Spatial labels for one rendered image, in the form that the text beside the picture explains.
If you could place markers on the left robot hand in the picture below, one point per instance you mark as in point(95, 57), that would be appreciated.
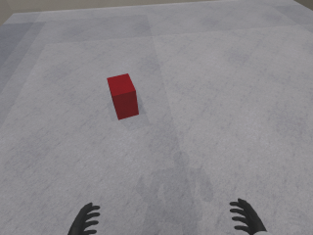
point(79, 224)

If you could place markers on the carton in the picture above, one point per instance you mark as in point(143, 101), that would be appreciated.
point(124, 96)

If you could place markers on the right robot hand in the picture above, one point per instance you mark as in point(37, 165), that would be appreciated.
point(251, 219)

